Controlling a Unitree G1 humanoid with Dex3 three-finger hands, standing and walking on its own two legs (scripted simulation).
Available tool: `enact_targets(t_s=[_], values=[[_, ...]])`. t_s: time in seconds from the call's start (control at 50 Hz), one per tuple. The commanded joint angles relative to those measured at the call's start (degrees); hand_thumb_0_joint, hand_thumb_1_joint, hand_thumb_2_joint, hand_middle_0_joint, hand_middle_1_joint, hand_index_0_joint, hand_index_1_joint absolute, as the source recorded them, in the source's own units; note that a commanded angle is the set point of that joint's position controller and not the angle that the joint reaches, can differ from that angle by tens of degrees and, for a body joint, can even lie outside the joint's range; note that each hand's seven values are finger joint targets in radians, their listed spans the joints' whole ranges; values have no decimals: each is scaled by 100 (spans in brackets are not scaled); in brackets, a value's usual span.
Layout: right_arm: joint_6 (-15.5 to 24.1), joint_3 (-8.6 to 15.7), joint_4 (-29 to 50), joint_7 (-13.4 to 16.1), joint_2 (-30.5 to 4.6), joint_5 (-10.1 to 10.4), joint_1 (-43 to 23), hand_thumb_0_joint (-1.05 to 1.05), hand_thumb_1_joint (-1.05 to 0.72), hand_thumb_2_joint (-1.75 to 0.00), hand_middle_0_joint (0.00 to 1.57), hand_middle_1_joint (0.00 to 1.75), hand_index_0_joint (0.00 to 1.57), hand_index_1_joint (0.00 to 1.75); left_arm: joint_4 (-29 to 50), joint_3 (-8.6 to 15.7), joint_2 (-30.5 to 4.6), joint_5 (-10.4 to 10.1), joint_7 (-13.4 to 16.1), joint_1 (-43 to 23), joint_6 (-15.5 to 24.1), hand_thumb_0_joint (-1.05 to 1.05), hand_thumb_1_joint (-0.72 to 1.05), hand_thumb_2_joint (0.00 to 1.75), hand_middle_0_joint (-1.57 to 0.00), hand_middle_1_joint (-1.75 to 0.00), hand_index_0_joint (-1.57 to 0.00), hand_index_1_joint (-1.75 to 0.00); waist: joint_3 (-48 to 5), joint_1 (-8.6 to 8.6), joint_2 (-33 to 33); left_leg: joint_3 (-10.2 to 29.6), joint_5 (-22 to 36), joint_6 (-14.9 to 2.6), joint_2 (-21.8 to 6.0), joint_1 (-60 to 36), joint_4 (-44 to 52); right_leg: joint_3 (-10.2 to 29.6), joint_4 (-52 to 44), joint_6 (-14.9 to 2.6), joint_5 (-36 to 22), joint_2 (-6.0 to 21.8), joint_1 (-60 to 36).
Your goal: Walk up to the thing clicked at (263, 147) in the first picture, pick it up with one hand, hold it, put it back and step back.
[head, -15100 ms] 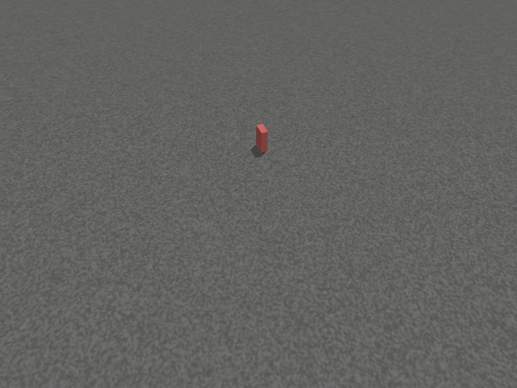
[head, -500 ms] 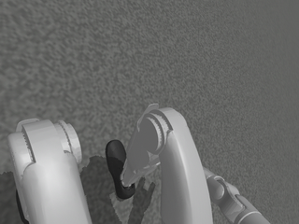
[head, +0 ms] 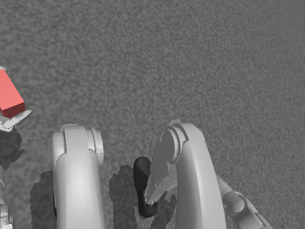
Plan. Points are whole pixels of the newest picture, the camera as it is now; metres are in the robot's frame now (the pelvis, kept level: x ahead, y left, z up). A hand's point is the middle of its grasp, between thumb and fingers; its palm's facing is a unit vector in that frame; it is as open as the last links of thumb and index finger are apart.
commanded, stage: hold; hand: left
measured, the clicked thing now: (7, 101) +0.38 +0.30 -0.13
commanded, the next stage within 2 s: none
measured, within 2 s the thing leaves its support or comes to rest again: neither
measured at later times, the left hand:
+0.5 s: hand out of the picture +0.35 +0.28 +0.09, palm faces +0.30 -0.95 -0.07, open 11.2 cm
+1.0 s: hand out of the picture +0.35 +0.24 +0.31, palm faces +0.34 -0.94 -0.02, open 11.2 cm
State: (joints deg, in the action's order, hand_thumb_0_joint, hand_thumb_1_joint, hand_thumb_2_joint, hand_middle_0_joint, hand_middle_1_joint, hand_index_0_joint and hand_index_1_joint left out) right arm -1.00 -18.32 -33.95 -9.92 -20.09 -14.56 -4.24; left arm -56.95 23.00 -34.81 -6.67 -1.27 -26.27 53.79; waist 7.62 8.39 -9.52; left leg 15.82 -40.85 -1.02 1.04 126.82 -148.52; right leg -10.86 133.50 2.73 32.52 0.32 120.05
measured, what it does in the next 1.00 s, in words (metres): rises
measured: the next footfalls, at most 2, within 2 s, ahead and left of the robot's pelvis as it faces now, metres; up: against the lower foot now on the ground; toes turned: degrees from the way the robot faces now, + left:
none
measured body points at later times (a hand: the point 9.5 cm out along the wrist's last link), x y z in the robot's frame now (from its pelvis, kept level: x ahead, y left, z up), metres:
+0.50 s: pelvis +0.02 -0.02 +0.09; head +0.21 +0.06 +0.50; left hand +0.33 +0.33 +0.09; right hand +0.26 -0.22 -0.03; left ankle +0.08 +0.11 -0.27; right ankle +0.15 -0.13 -0.27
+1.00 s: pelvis +0.06 -0.01 +0.28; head +0.18 +0.03 +0.71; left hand +0.33 +0.29 +0.32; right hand +0.29 -0.22 +0.18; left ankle +0.08 +0.11 -0.27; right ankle +0.15 -0.13 -0.27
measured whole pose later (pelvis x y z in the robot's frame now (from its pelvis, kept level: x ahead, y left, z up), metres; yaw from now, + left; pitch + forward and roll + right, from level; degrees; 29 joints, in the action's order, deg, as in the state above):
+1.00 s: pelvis +0.06 -0.01 +0.28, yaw +11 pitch +26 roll -3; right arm 2.5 0.6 -31.3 1.7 -13.9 2.7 7.4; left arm -6.6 10.4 -13.3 -11.6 -0.6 -0.9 16.1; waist -10.5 2.3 1.0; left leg 3.4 -37.7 0.3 -0.9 80.4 -92.4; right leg -2.9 88.5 1.1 33.9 2.4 80.1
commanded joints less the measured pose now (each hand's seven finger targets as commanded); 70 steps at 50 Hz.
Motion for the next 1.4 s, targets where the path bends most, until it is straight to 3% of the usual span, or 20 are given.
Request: enact_targets(t_s=[0.0, 0.08, 0.22, 0.3, 0.32, 0.36, 0.42, 0.46, 0.5, 0.54, 0.62, 0.68, 0.76, 0.86, 0.94, 1.1, 1.12, 1.22, 1.32, 1.38], values=[[-2, 1004, 259, 162, -1768, 239, 360, 0, -89, -90, 20, 30, 20, 30, 1657, -47, -550, -41, -128, -1027, 95, 0, 13, 119, -131, -142, -131, -143, -3521, 152, 3035, -320, 211, 241, -195, -2382, 2725, -338, -703, -450, -423, -193, -1029], [-22, 1276, 289, 241, -1570, 496, 473, 0, -90, -90, 20, 30, 20, 30, 2552, -352, -287, -127, -401, -766, -330, 0, 7, 116, -130, -141, -130, -143, -3996, -43, 2866, -574, 166, 147, -132, -2301, 2853, -117, -931, -469, -332, -170, -1196], [1, 1793, 340, 437, -1283, 1024, 687, 0, -91, -90, 20, 30, 20, 30, 3973, -160, -6, -550, -540, -374, -1125, 0, -5, 117, -129, -146, -130, -146, -4731, -443, 2601, -856, -20, 57, -54, -2511, 3297, 199, -1351, -501, -88, -112, -1297], [11, 1962, 463, 564, -1064, 1260, 711, 0, -92, -90, 20, 30, 20, 30, 4008, -476, 460, -554, -529, 89, -1682, 0, -14, 121, -126, -149, -128, -150, -4701, -359, 2096, -956, -45, -9, -39, -2574, 3608, 374, -1813, -486, 14, -59, -1497], [36, 2082, 394, 602, -1044, 1294, 849, 0, -93, -90, 20, 30, 20, 30, 4737, -424, 301, -568, -525, -471, -1676, 0, -17, 120, -126, -149, -128, -149, -4956, -380, 2050, -1028, 10, -22, -42, -2701, 3637, 463, -1948, -485, -31, -46, -1692], [63, 2195, 456, 665, -973, 1393, 896, 0, -93, -91, 20, 30, 20, 30, 5047, -543, 565, -654, -610, -8, -1860, 0, -18, 120, -128, -149, -130, -150, -5153, -504, 2091, -1066, 166, -20, -20, -3011, 3893, 535, -2147, -487, -104, -4, -1947], [95, 2236, 652, 771, -902, 1524, 897, 0, -94, -91, 20, 30, 20, 30, 4633, -293, 554, -735, -647, 1052, -2325, 0, -20, 118, -126, -147, -128, -148, -5060, -568, 1395, -1170, 300, -99, -11, -2947, 4070, 636, -2616, -442, -77, 0, -2559], [123, 2271, 791, 840, -775, 1582, 982, 0, -94, -91, 20, 30, 20, 30, 5750, -231, 461, -827, -587, 435, -2451, 0, -23, 119, -125, -148, -127, -148, -5686, -612, 1378, -1303, 499, -132, 3, -3236, 4134, 799, -2966, -418, -233, 17, -3236], [133, 2267, 904, 920, -697, 1675, 946, 0, -94, -91, 20, 30, 20, 30, 5983, -199, 618, -917, -473, 957, -2720, 0, -21, 121, -126, -150, -129, -150, -5630, -716, 1203, -1333, 657, -132, 3, -3424, 4380, 864, -3276, -386, -298, 24, -3648], [175, 2250, 933, 987, -614, 1749, 958, 0, -93, -90, 20, 30, 20, 30, 6024, -393, 918, -938, -373, 1222, -2950, 0, -18, 125, -129, -152, -132, -153, -5459, -630, 1073, -1335, 842, -132, -6, -3625, 4628, 891, -3560, -371, -485, 18, -3990], [286, 2308, 842, 1105, -486, 1788, 1034, 0, -94, -91, 20, 30, 20, 30, 6224, -754, 1233, -739, -210, 1400, -3202, 0, -16, 125, -131, -152, -133, -153, -4886, -518, 1202, -1255, 1118, -72, -52, -4274, 5214, 865, -3955, -401, -678, 6, -4046], [334, 2319, 930, 1152, -400, 1782, 1049, 0, -94, -91, 20, 30, 20, 30, 6606, -607, 996, -634, -138, 1444, -3254, 0, -14, 124, -133, -152, -134, -153, -4989, -618, 1328, -1281, 1242, -58, -59, -4779, 5574, 911, -4320, -395, -732, -4, -4495], [419, 2272, 964, 1187, -287, 1784, 1103, 0, -92, -90, 20, 30, 20, 30, 6587, -631, 1289, -673, -3, 1847, -3330, 0, -6, 129, -136, -155, -138, -155, -4742, -674, 1260, -1241, 1322, -30, -66, -5311, 6154, 894, -4791, -396, -781, -8, -4933], [529, 2248, 899, 1237, -223, 1758, 1179, 0, -91, -90, 20, 30, 20, 30, 6232, -929, 1499, -540, 81, 1846, -3366, 0, 3, 133, -142, -158, -144, -159, -4033, -523, 1328, -1102, 1059, 6, -105, -5868, 6881, 854, -5350, -386, -600, 9, -5130], [608, 2268, 915, 1246, -220, 1729, 1330, 0, -91, -90, 20, 30, 20, 30, 6318, -1088, 1542, -486, 17, 1676, -3307, 0, 3, 131, -141, -156, -143, -157, -4163, -519, 1386, -1176, 1672, 18, -109, -6458, 7112, 841, -5671, -384, -1133, 19, -5700], [694, 2219, 889, 1241, -131, 1680, 1447, 0, -91, -90, 20, 30, 20, 30, 6091, -1007, 1496, -422, 63, 1643, -3316, 0, 7, 129, -141, -155, -143, -155, -3818, -628, 1287, -1190, 1481, 21, -117, -7105, 7863, 845, -6456, -354, -999, 9, -6434], [703, 2205, 861, 1242, -91, 1673, 1492, 0, -91, -90, 20, 30, 20, 30, 6191, -1205, 1688, -419, 54, 1657, -3315, 0, 7, 128, -140, -154, -142, -154, -3805, -608, 1245, -1231, 1477, 17, -100, -7127, 7918, 858, -6553, -354, -1027, 19, -6570], [716, 2179, 800, 1263, -59, 1644, 1570, 0, -91, -90, 20, 30, 20, 30, 6143, -1052, 1505, -358, 120, 1409, -3296, 0, 4, 127, -138, -152, -140, -152, -3680, -615, 1259, -1240, 1805, 28, -117, -7517, 8210, 862, -6844, -344, -1316, 7, -6970], [733, 2161, 751, 1280, -21, 1623, 1602, 0, -90, -90, 20, 30, 20, 30, 5956, -1264, 1716, -360, 73, 1360, -3287, 0, 6, 128, -136, -150, -137, -151, -3424, -607, 1209, -1239, 1719, 41, -127, -7851, 8587, 856, -7205, -331, -1267, 5, -7218], [735, 2159, 681, 1281, -41, 1597, 1724, 0, -90, -90, 20, 30, 20, 30, 6019, -1252, 1698, -376, 31, 1247, -3281, 0, 6, 127, -134, -149, -136, -149, -3661, -615, 1246, -1250, 2303, 74, -141, -8227, 8693, 823, -7278, -352, -1760, -17, -7559]])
